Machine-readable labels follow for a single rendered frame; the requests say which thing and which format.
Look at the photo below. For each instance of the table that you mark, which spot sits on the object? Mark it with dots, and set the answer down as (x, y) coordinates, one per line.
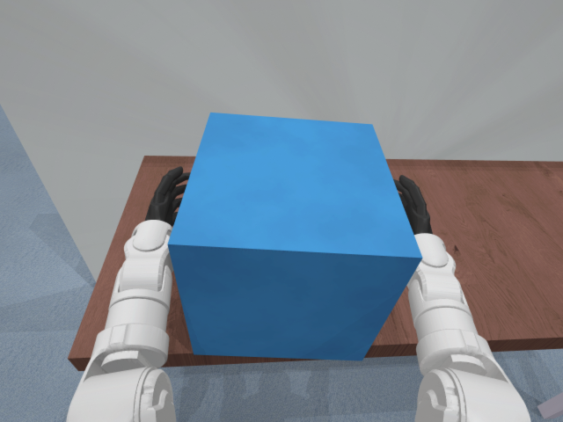
(501, 221)

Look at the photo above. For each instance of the left robot forearm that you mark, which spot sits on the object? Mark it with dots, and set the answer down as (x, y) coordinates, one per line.
(135, 332)

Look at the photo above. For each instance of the robot left hand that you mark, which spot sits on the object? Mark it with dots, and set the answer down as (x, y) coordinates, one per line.
(163, 203)

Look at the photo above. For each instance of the carton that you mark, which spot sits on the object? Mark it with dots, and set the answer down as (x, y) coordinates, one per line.
(291, 240)

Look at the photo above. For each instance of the left robot upper arm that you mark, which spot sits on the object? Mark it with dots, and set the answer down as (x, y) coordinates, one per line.
(136, 395)

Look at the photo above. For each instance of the right robot upper arm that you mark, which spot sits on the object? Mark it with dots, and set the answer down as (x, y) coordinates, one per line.
(450, 395)

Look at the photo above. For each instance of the right robot forearm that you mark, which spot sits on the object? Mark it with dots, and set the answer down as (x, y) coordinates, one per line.
(442, 319)

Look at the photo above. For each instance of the robot right hand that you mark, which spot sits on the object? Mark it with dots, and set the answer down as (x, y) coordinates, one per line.
(414, 205)

